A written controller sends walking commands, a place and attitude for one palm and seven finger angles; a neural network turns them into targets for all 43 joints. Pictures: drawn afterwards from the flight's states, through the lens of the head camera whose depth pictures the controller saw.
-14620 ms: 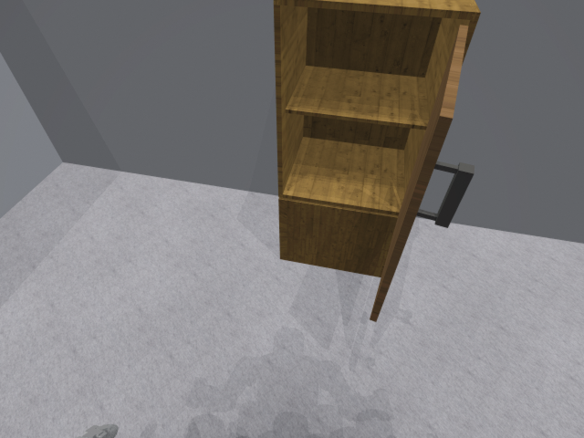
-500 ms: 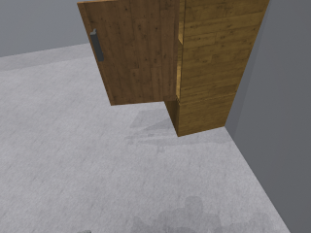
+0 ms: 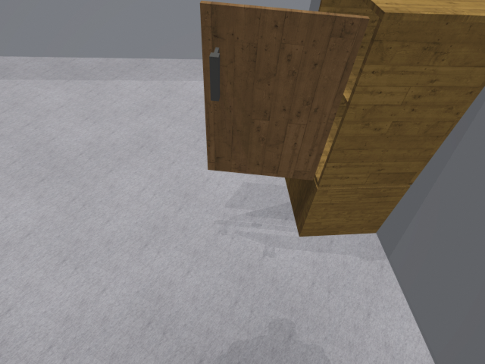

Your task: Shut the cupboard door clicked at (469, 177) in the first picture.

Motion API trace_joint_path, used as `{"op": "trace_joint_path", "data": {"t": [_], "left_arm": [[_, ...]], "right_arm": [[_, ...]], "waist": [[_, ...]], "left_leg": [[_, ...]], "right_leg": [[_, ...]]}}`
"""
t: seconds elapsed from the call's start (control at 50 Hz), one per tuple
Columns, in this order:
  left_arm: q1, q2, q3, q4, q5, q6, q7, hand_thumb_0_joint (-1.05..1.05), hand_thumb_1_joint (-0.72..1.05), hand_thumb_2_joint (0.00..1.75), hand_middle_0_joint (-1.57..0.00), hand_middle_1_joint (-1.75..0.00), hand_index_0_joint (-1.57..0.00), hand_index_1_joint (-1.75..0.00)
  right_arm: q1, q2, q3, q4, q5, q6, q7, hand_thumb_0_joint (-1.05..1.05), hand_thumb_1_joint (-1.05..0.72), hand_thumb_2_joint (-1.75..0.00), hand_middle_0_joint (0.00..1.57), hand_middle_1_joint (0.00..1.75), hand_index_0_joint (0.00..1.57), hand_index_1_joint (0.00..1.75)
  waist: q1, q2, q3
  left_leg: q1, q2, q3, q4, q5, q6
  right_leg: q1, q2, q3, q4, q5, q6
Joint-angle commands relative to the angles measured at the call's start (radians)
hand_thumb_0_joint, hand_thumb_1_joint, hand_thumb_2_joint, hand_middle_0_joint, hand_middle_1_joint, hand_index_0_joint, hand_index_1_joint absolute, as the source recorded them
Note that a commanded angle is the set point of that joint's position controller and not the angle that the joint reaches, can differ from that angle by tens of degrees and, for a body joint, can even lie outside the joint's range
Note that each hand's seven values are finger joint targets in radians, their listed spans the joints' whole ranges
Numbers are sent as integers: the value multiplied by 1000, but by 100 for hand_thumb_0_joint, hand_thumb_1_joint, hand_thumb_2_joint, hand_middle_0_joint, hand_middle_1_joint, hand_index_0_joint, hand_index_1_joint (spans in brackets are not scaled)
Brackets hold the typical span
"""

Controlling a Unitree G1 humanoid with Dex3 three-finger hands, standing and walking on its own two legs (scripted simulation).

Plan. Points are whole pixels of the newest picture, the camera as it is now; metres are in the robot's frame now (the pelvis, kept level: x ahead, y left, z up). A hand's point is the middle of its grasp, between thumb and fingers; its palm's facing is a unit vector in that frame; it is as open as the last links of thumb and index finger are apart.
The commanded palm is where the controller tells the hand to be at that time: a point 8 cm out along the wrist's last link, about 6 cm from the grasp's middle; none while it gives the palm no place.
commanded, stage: take the last steps up to it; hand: left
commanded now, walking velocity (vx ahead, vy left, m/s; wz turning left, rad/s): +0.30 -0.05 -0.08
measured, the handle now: (216, 74) +0.82 +0.18 +0.06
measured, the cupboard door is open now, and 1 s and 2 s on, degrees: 80 80 80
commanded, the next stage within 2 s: come to a stop and stand still in 0.72 s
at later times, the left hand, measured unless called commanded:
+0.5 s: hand (195, 279) +0.31 +0.14 -0.16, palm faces -0.05 -0.97 -0.23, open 7.4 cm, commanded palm none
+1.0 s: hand (198, 298) +0.28 +0.13 -0.18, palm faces +0.08 -0.99 -0.14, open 7.4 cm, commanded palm none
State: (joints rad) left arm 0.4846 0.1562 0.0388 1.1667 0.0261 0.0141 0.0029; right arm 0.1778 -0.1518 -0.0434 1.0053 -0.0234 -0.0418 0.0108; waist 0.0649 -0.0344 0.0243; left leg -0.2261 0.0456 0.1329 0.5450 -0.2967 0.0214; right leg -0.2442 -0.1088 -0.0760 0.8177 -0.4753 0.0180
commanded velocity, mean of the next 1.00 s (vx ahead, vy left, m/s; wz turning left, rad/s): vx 0.13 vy -0.04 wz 0.00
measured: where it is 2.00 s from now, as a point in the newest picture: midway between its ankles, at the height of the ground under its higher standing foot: outside the picture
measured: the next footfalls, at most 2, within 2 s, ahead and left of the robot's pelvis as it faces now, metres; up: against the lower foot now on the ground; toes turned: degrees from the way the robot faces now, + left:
right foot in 0.42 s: +0.30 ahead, -0.14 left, +0.00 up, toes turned -10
left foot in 0.88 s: +0.40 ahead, +0.08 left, +0.00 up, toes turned +7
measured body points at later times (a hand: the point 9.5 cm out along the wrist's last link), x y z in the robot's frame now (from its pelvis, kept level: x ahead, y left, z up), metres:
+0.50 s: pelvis +0.18 -0.04 -0.02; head +0.21 -0.06 +0.43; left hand +0.31 +0.19 -0.15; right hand +0.07 -0.24 -0.17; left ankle +0.03 +0.10 -0.66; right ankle +0.26 -0.13 -0.73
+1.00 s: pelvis +0.32 -0.03 +0.00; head +0.33 -0.01 +0.45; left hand +0.28 +0.18 -0.17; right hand +0.42 -0.24 -0.14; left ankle +0.36 +0.07 -0.73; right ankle +0.28 -0.14 -0.72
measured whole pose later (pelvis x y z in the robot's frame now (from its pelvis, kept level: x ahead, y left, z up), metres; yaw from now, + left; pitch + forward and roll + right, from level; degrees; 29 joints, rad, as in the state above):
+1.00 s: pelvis +0.32 -0.03 +0.00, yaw -2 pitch -3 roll +0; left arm 0.33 0.14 0.02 1.15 0.01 0.01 0.03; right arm 0.13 -0.11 -0.01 1.05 -0.01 -0.04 -0.04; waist 0.05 -0.05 0.06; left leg -0.24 0.04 0.14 0.50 -0.21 0.03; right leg -0.20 -0.05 -0.09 0.69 -0.50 0.02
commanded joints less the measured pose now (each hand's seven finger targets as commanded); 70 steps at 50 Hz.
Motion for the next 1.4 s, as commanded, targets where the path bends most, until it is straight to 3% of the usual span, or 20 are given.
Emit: {"op": "trace_joint_path", "data": {"t": [0.0,0.1,0.3,0.34,0.38,0.4,0.42,0.44,0.5,0.58,0.8,0.84,0.88,0.92,1.06,1.2,1.22,1.26,1.3,1.38], "left_arm": [[-165,63,22,-116,3,-42,-7,0,90,90,-20,-30,-20,-30],[-146,32,26,-114,2,-30,-17,0,90,90,-20,-30,-20,-30],[-400,54,23,-226,-10,-34,-29,0,90,90,-20,-30,-20,-30],[-328,71,26,-207,-9,-45,-27,0,90,90,-20,-30,-20,-30],[-98,123,43,-132,-1,-65,-18,0,90,90,-20,-30,-20,-30],[29,218,67,-94,9,-82,-6,0,90,90,-20,-30,-20,-30],[88,300,83,-78,-8,-82,0,0,90,90,-20,-30,-20,-30],[28,288,79,-94,-21,-75,7,0,90,90,-20,-30,-20,-30],[-210,167,43,-153,-18,-71,13,0,90,90,-20,-30,-20,-30],[-249,106,22,-149,-7,-83,15,0,90,90,-20,-30,-20,-30],[-130,121,28,-74,-8,-81,15,0,90,90,-20,-30,-20,-30],[-114,67,8,-59,-18,-70,22,0,90,90,-20,-30,-20,-30],[-55,16,-14,-53,-27,-52,35,0,90,90,-20,-30,-20,-30],[-63,39,-13,-37,-22,-27,44,0,90,90,-20,-30,-20,-30],[-113,67,27,-103,-9,28,37,0,90,90,-20,-30,-20,-30],[-60,39,27,-136,-7,14,29,0,90,90,-20,-30,-20,-30],[-17,57,25,-120,-3,3,31,0,90,90,-20,-30,-20,-30],[-116,196,30,-159,11,-17,33,0,90,90,-20,-30,-20,-30],[-219,232,35,-207,9,-9,32,0,90,90,-20,-30,-20,-30],[-229,194,41,-202,-1,-22,36,0,90,90,-20,-30,-20,-30]], "right_arm": [[199,-148,-23,38,1,-7,-33,0,-90,-90,20,30,20,30],[219,-103,-14,39,6,-41,-42,0,-90,-90,20,30,20,30],[273,-137,-23,87,-7,-32,-46,0,-90,-90,20,30,20,30],[272,-157,-27,95,-4,-27,-45,0,-90,-90,20,30,20,30],[257,-159,-27,93,6,-28,-39,0,-90,-90,20,30,20,30],[280,-116,-21,83,19,-29,-28,0,-90,-90,20,30,20,30],[308,-71,-14,55,26,-28,-31,0,-90,-90,20,30,20,30],[246,-94,-18,41,28,-20,-35,0,-90,-90,20,30,20,30],[172,-59,-19,42,9,2,-21,0,-90,-90,20,30,20,30],[255,-17,-15,70,-3,35,-13,0,-90,-90,20,30,20,30],[67,-27,0,13,6,-9,-11,0,-90,-90,20,30,20,30],[146,-65,4,55,5,-25,-25,0,-90,-90,20,30,20,30],[177,-144,3,63,11,-14,-45,0,-90,-90,20,30,20,30],[110,-131,15,66,14,2,-66,0,-90,-90,20,30,20,30],[24,-181,-42,8,7,47,-75,0,-90,-90,20,30,20,30],[-92,-164,-51,-39,0,64,-40,0,-90,-90,20,30,20,30],[-85,-140,-46,-35,6,67,-35,0,-90,-90,20,30,20,30],[-52,-32,-24,-59,17,83,-20,0,-90,-90,20,30,20,30],[-66,-84,-38,-62,7,95,-6,0,-90,-90,20,30,20,30],[42,-118,-41,-11,-3,88,0,0,-90,-90,20,30,20,30]], "waist": [[-112,182,157],[-65,128,108],[-93,168,139],[-58,144,73],[49,72,-50],[92,-96,-169],[67,-256,-257],[68,-128,-193],[-30,-23,24],[-104,-76,29],[-55,-41,19],[-80,59,-47],[-67,253,-108],[-59,277,-62],[-63,100,-51],[-13,221,-79],[5,155,-83],[-29,-257,48],[-39,-112,114],[-52,-116,103]], "left_leg": [[108,311,-337,-406,-104,103],[162,247,-155,-375,334,110],[220,258,-82,-295,548,108],[221,247,-62,-173,729,95],[116,177,-18,108,729,44],[-103,85,34,403,403,1],[-274,-44,-19,713,-284,-27],[-320,-1,-131,815,-286,-4],[-308,95,-149,782,-75,-6],[-196,88,-95,570,-3,-38],[-65,31,-30,6,86,-50],[161,77,-94,-131,429,-37],[266,339,-277,-117,1035,113],[197,318,-252,-172,1081,141],[128,337,-220,-167,840,188],[-109,216,-163,-173,89,89],[-146,155,-133,-104,-35,46],[-218,-19,-62,156,-230,-52],[-171,0,-127,311,-174,-40],[-250,-4,-144,431,-21,-45]], "right_leg": [[-410,-42,44,310,108,-18],[-408,-27,24,295,246,13],[-317,8,-31,-131,281,-24],[-155,63,-67,-192,271,-48],[181,91,-73,-296,373,-70],[434,-121,165,-324,460,-145],[521,-355,517,-431,626,-256],[430,-359,500,-491,523,-289],[33,-253,311,-592,201,-205],[-112,-152,99,-636,276,-154],[72,-153,102,-501,490,-163],[13,-52,27,-317,553,-80],[-61,34,-12,-173,35,3],[-49,28,34,-98,-88,15],[-158,51,69,158,-39,13],[74,59,5,-171,147,8],[138,54,16,-324,227,11],[-65,-225,407,-656,-9,-86],[-254,-264,442,-736,-242,-150],[-91,-199,321,-653,15,-117]]}}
